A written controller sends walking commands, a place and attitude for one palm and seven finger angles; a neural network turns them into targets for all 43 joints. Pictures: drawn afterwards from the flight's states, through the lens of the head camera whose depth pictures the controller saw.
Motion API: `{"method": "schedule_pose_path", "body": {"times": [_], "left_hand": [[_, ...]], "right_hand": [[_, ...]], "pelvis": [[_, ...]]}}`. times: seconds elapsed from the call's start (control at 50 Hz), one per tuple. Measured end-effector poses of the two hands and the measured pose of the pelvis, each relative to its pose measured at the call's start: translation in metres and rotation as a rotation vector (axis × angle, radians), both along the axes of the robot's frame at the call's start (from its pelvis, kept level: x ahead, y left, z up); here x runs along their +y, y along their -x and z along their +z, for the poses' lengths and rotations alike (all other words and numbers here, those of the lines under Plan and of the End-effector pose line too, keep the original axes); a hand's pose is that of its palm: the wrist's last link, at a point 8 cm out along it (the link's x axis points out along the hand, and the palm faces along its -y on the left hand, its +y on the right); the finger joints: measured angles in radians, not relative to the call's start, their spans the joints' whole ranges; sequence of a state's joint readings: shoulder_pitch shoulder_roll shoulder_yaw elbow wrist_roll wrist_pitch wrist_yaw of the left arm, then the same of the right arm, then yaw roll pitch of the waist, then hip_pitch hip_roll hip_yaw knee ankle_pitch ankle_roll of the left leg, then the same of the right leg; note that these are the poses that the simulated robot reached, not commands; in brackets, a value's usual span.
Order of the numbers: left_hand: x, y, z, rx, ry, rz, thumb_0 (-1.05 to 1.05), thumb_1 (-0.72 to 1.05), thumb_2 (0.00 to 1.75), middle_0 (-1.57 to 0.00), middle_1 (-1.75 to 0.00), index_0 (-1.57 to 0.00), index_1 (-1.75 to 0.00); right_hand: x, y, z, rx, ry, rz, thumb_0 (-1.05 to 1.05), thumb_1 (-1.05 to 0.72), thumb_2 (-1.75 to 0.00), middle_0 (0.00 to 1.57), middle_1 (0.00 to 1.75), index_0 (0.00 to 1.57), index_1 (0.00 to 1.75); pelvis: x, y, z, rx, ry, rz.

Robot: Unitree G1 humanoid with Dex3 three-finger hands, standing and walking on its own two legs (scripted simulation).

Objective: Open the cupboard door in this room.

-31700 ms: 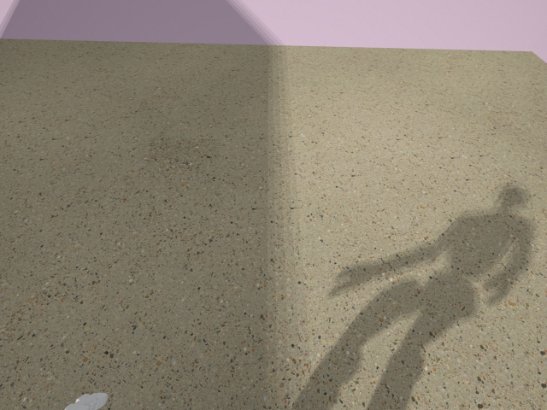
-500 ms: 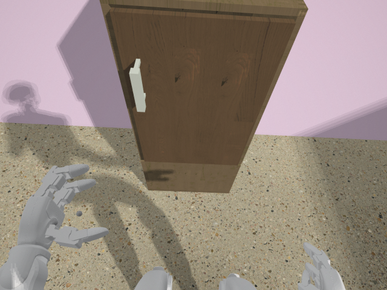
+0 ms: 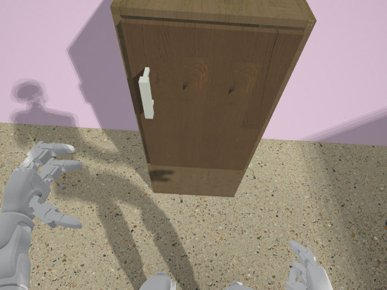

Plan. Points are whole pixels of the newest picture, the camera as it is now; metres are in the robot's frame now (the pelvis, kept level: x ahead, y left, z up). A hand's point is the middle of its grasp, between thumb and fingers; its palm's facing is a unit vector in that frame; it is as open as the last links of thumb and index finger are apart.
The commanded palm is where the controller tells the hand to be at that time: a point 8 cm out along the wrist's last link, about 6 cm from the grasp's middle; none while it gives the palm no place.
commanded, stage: raise the hand with hooked fingers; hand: left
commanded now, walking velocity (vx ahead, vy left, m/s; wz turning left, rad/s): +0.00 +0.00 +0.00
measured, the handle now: (148, 93) +0.57 +0.16 +0.04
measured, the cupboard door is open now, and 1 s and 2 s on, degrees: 0 0 0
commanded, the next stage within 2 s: move the hooked fingers beside the handle in 0.54 s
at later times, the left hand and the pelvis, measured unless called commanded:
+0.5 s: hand (72, 181) +0.30 +0.26 +0.05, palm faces +0.04 -1.00 -0.04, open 14.0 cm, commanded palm +0.27 +0.31 +0.06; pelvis +0.00 -0.01 +0.00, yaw -1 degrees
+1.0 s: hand (84, 160) +0.34 +0.25 +0.06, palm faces +0.02 -1.00 -0.01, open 14.0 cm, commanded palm +0.32 +0.30 +0.06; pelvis +0.00 -0.02 +0.00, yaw -1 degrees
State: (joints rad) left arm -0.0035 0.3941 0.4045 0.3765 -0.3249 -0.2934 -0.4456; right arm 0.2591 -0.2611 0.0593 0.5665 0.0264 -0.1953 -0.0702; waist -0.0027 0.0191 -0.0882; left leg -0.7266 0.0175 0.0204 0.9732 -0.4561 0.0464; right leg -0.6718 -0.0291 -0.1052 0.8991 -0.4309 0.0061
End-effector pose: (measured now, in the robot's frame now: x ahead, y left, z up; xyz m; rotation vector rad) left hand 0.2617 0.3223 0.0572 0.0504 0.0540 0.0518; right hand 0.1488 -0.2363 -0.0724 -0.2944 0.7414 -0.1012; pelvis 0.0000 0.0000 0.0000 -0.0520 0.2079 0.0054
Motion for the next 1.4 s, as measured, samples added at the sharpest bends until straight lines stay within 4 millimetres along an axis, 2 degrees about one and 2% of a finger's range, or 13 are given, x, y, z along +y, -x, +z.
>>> {"method": "schedule_pose_path", "body": {"times": [0.12, 0.3, 0.72, 0.9, 1.24, 1.4], "left_hand": [[0.005, -0.012, 0.007, -0.008, 0.006, -0.008, -0.01, -0.50, 0.30, -0.30, -1.19, -0.30, -1.20], [-0.007, -0.015, 0.000, 0.006, 0.018, -0.023, -0.01, -0.50, 0.30, -0.30, -1.20, -0.30, -1.20], [-0.013, -0.013, 0.003, -0.010, 0.024, -0.001, -0.01, -0.50, 0.30, -0.30, -1.20, -0.30, -1.20], [-0.019, -0.041, 0.003, -0.025, 0.032, -0.029, -0.01, -0.50, 0.30, -0.30, -1.20, -0.30, -1.20], [-0.022, -0.095, -0.005, -0.013, 0.043, -0.033, -0.01, -0.50, 0.30, -0.30, -1.20, -0.30, -1.20], [-0.030, -0.117, -0.004, -0.020, 0.048, -0.042, -0.01, -0.50, 0.30, -0.30, -1.20, -0.30, -1.20]], "right_hand": [[-0.015, 0.014, 0.002, 0.035, 0.025, -0.035, 0.01, -0.90, -0.90, 0.20, 0.30, 0.21, 0.30], [-0.030, 0.024, 0.006, 0.052, 0.040, -0.065, 0.01, -0.90, -0.90, 0.20, 0.30, 0.21, 0.30], [-0.025, 0.007, 0.000, 0.019, 0.006, -0.036, 0.01, -0.90, -0.90, 0.20, 0.30, 0.21, 0.30], [-0.033, 0.017, -0.003, 0.053, 0.030, -0.058, 0.01, -0.90, -0.90, 0.20, 0.30, 0.21, 0.30], [-0.040, 0.070, -0.018, 0.235, 0.047, -0.144, 0.01, -0.90, -0.90, 0.20, 0.30, 0.21, 0.30], [-0.036, 0.085, -0.021, 0.290, 0.041, -0.179, 0.01, -0.90, -0.90, 0.20, 0.30, 0.21, 0.30]], "pelvis": [[-0.002, -0.001, 0.003, -0.002, -0.004, -0.006], [-0.006, -0.003, 0.005, 0.002, -0.011, -0.016], [-0.015, -0.002, 0.003, -0.001, -0.016, -0.007], [-0.016, 0.001, 0.001, 0.009, -0.015, -0.009], [-0.011, 0.002, -0.003, 0.051, -0.012, -0.026], [-0.007, 0.000, -0.004, 0.069, -0.011, -0.036]]}}
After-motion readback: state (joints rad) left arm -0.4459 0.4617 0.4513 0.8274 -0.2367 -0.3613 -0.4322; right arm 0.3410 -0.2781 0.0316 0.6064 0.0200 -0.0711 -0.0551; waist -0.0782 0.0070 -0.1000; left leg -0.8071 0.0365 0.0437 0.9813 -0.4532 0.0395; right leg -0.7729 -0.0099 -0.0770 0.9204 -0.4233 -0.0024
